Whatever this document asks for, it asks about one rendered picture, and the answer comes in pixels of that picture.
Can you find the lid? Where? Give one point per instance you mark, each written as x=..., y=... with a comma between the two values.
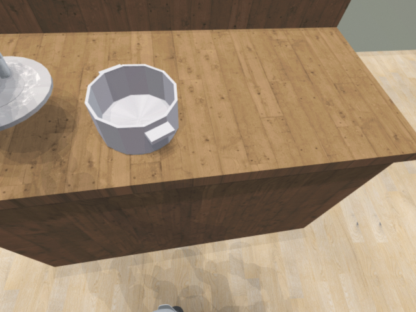
x=25, y=92

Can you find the pot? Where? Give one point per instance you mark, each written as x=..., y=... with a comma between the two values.
x=134, y=107

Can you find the table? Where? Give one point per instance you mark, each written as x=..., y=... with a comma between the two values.
x=279, y=120

